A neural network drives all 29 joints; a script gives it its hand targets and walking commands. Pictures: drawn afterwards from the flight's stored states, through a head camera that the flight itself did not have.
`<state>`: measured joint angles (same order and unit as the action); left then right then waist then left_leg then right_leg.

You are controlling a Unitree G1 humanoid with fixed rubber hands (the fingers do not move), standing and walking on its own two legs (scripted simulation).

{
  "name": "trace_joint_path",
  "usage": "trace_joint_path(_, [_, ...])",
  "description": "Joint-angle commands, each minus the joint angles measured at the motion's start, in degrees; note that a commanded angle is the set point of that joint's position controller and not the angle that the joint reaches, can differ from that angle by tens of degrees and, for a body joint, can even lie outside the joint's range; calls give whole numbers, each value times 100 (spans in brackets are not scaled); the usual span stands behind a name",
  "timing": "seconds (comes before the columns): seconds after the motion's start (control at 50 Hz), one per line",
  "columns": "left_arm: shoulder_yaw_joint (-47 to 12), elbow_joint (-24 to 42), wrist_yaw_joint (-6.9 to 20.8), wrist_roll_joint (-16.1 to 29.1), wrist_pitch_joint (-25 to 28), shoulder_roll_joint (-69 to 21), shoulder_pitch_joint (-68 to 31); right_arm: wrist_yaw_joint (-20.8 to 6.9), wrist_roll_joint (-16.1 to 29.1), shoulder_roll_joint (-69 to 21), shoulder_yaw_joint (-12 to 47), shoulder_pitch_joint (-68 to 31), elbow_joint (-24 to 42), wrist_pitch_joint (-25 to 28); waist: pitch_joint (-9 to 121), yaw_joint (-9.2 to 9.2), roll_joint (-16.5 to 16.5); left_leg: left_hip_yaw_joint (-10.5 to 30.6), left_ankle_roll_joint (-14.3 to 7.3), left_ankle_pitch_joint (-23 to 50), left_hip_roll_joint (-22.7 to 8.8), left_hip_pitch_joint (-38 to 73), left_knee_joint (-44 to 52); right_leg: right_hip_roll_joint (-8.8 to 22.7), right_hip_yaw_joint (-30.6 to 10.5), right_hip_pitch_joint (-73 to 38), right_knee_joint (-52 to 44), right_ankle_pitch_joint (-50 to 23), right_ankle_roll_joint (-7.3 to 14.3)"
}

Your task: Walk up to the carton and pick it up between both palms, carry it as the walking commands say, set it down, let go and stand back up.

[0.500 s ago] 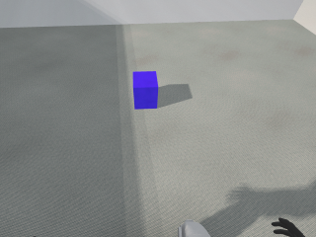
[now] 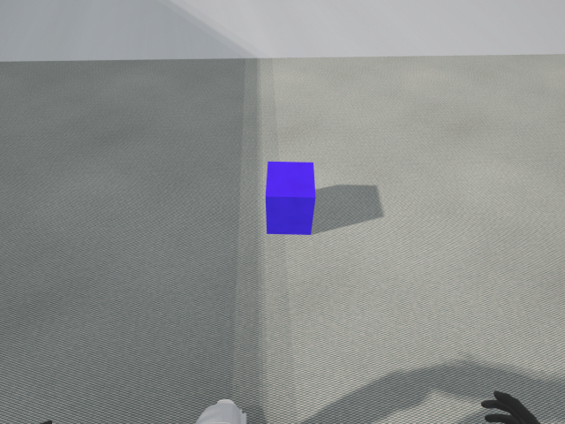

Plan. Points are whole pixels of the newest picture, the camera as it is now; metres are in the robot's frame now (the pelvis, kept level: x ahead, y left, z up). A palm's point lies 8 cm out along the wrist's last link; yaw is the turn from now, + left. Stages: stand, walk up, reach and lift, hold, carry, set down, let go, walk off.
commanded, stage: walk up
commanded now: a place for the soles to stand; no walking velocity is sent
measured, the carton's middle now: (289, 198) +1.08 +0.00 -0.64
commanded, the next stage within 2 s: none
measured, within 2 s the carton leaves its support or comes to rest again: neither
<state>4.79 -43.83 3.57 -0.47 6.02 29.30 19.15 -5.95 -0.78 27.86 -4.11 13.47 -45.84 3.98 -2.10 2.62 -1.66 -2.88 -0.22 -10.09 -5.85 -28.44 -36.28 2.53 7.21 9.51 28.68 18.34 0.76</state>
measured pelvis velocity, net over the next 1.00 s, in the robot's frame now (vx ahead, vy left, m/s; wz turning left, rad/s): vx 0.40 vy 0.01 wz -0.03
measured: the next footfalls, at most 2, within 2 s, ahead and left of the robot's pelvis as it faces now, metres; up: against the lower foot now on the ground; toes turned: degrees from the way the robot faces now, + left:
left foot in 0.06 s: +0.19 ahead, +0.14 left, +0.00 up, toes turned +5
right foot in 0.42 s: +0.33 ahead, -0.13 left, +0.00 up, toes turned -7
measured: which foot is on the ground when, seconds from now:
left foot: up 0.00-0.04, down 0.06-0.44, up 0.46-0.74, down 0.76-1.00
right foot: down 0.00-0.06, up 0.08-0.40, down 0.42-0.76, up 0.78-1.00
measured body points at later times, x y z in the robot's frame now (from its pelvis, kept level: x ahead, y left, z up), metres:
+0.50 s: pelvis +0.22 -0.01 -0.01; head +0.23 -0.02 +0.44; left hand +0.37 +0.33 -0.07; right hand +0.27 -0.36 -0.11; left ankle +0.16 +0.13 -0.69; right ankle +0.29 -0.13 -0.73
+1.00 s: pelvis +0.40 +0.01 +0.00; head +0.42 +0.02 +0.44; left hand +0.51 +0.33 -0.10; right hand +0.46 -0.35 -0.07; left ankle +0.41 +0.14 -0.73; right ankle +0.48 -0.13 -0.71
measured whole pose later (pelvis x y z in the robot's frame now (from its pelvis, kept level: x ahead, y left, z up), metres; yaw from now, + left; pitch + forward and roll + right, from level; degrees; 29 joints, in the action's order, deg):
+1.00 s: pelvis +0.40 +0.01 +0.00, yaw -2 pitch -1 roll +0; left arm 3.4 -44.8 3.7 -0.6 4.4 26.2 16.9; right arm -2.8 -1.1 29.1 -5.0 19.0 -41.9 5.4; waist -2.4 -2.4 1.5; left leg -5.6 -1.1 -17.5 -3.4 -15.4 -33.6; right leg 4.2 2.7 27.6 43.8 19.0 0.9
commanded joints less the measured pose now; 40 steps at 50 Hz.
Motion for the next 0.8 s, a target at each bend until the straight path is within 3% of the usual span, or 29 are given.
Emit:
trace_joint_path(0.0, [220, 373, -34, -1, 30, 1162, -348, 28, 3, 866, -291, 16, 298, 114, -81, -303, 672, -199, -110, -33, 245, 1190, 437, 1179, -950, 934, -871, 386, 962])
trace_joint_path(0.02, [138, 381, -47, 3, 26, 1014, -275, 89, -17, 973, -347, 371, 204, 152, 105, -511, 357, -209, -190, -292, 367, 1900, 612, 1026, -730, 1114, -157, -248, 858])
trace_joint_path(0.04, [34, 404, -73, 32, 8, 759, -127, 186, -101, 1242, -452, 1090, 27, 207, 556, -853, -574, 560, -418, -1132, -4, 2876, 1038, 655, -296, 1566, 1616, -716, 640])
trace_joint_path(0.06, [-54, 563, -83, 53, 6, 459, 41, 280, -78, 1903, -629, 1443, 152, 245, 882, -1003, -1750, 3507, -1087, -2568, -1625, 3758, 1995, -136, -205, 3188, 3533, 571, 213])
trace_joint_path(0.08, [20, 365, -168, 59, -46, 945, 52, 312, 127, 1874, -625, 1163, 240, 256, 806, -834, -763, 3934, -1547, -2626, -1954, 3411, 2294, -100, -1041, 3406, 4020, 900, 171])
trace_joint_path(0.1, [55, 241, -163, 81, -66, 1095, 17, 320, 171, 1669, -551, 762, 323, 243, 463, -628, -290, 3274, -1534, -2258, -1762, 2967, 2128, 140, -1246, 3446, 4107, 536, 156])
trace_joint_path(0.12, [77, 139, -140, 80, -60, 1056, 117, 328, 161, 1448, -474, 553, 384, 214, 252, -497, -289, 2541, -1428, -1714, -1525, 2555, 2111, 299, -1234, 3302, 3802, 312, 121])
trace_joint_path(0.16, [94, -5, -83, 45, -58, 928, 323, 343, 87, 1214, -388, 324, 485, 226, 126, -379, -632, 1434, -1196, -541, -1101, 1893, 2004, 448, -1050, 2610, 2965, 146, 25])
trace_joint_path(0.18, [92, -13, -42, 37, -86, 796, 282, 328, 46, 1223, -371, 367, 501, 232, 133, -392, -780, 1154, -1222, -271, -998, 1718, 1967, 414, -921, 2375, 2674, 164, -16])
trace_joint_path(0.24, [104, 116, 53, -3, -128, 682, -193, 296, 13, 1344, -402, 466, 569, 253, 36, -523, -794, 946, -1350, -747, -1030, 1560, 2131, 444, -620, 2240, 1836, -70, -47])
trace_joint_path(0.32, [172, 159, 115, -34, -72, 592, -567, 259, 14, 1366, -393, 374, 621, 217, -40, -510, -722, 726, -1187, -1050, -869, 1258, 2024, 178, -282, 1615, 791, -664, 16])
trace_joint_path(0.36, [220, 89, 109, -29, -47, 560, -453, 246, 38, 1337, -354, 284, 644, 165, 24, -364, -579, 601, -1074, -1047, -807, 1051, 1688, -18, -118, 948, 310, -915, 77])
trace_joint_path(0.38, [266, 35, 80, -43, -29, 628, -320, 254, 32, 1207, -296, 314, 645, 146, 110, -255, -357, 451, -971, -977, -701, 822, 1297, -102, -134, 377, 155, -859, 132])
trace_joint_path(0.4, [337, -55, 20, -48, -6, 763, 81, 277, 12, 1031, -217, 382, 668, 146, 303, -23, -33, 263, -813, -642, -522, 455, 550, -144, -291, -468, 48, -528, 233])
trace_joint_path(0.42, [466, -146, -60, -58, 31, 1092, 712, 296, 19, 772, -128, 401, 769, 167, 585, 344, 954, -173, -533, -472, -63, -345, -1088, 641, -1522, -1358, -447, 428, 558])
trace_joint_path(0.44, [563, -36, -113, -56, 72, 1669, 889, 313, 64, 702, -85, 490, 863, 158, 775, 392, 1833, -105, -287, -1890, 562, -1551, -2573, 2224, -4182, -1712, -1348, 1581, 1370])
trace_joint_path(0.46, [511, 84, -135, 59, 62, 1610, 615, 384, 59, 1111, -162, 362, 738, 100, 562, 285, 1027, 588, -287, -1938, 251, -1697, -3116, 2279, -4141, -1374, -1290, 1553, 1638])
trace_joint_path(0.48, [459, 176, -162, 85, 47, 1417, 373, 389, 110, 1158, -183, 414, 622, 100, 296, 175, 726, 755, -258, -1531, 60, -1604, -3111, 2119, -3585, -935, -1268, 1092, 1658])
trace_joint_path(0.5, [408, 243, -179, 88, 34, 1228, 165, 375, 107, 1117, -191, 519, 554, 109, 128, 27, 650, 751, -182, -1307, -121, -1462, -2779, 1890, -2937, -568, -1284, 726, 1488])
trace_joint_path(0.52, [376, 277, -180, 63, 28, 1157, -12, 346, 89, 1103, -209, 633, 445, 120, 40, -89, 786, 670, -109, -1247, -172, -1183, -2272, 1642, -2345, -278, -1248, 240, 1356])
trace_joint_path(0.54, [354, 308, -168, 21, 30, 1114, -95, 292, 61, 1038, -212, 747, 325, 119, 24, -143, 948, 480, -34, -1221, -103, -763, -1839, 1427, -1835, 51, -1170, -340, 1306])
trace_joint_path(0.56, [349, 310, -145, -7, 36, 1120, -46, 245, 28, 925, -209, 744, 294, 103, 57, -141, 1078, 320, 2, -1233, -20, -442, -1537, 1352, -1595, 262, -1100, -606, 1332])
trace_joint_path(0.6, [343, 369, -103, -33, 54, 1161, -49, 177, 13, 795, -199, 475, 381, 73, 108, -100, 1188, 127, 19, -921, 35, -59, -1008, 1315, -1406, 486, -1122, -392, 1338])
trace_joint_path(0.66, [318, 493, -54, -21, 25, 1234, -332, 126, 20, 776, -231, 299, 409, 82, 35, -156, 1227, -168, -7, -456, 210, 632, -285, 1189, -1214, 1015, -1083, 498, 1179])
trace_joint_path(0.68, [297, 516, -45, -8, -2, 1242, -430, 122, 17, 762, -250, 397, 369, 97, 26, -260, 1145, -283, -24, -255, 296, 1029, 33, 1135, -1131, 1257, -900, 790, 1100])
trace_joint_path(0.72, [157, 557, -59, -27, -49, 942, -397, 175, -25, 926, -354, 767, 250, 155, 119, -529, 582, -258, -169, -455, 473, 2078, 436, 871, -862, 1874, -59, 1137, 849])
trace_joint_path(0.74, [52, 595, -80, -47, -50, 686, -333, 256, -56, 1171, -450, 1271, 116, 204, 335, -821, -258, 459, -375, -1333, 122, 2876, 891, 603, -553, 2396, 1227, 842, 643])
trace_joint_path(0.76, [-23, 714, -91, 3, -62, 400, -281, 326, -103, 1833, -614, 1598, 230, 265, 436, -1006, -1571, 3656, -1107, -3080, -1586, 3411, 2167, -265, -179, 3750, 3307, 1127, 198])
trace_joint_path(0.78, [59, 555, -189, -7, -118, 841, -247, 355, 44, 1866, -626, 1332, 376, 268, 373, -876, -668, 4095, -1659, -3290, -2007, 3006, 2337, -55, -1147, 3836, 3865, 1076, 138])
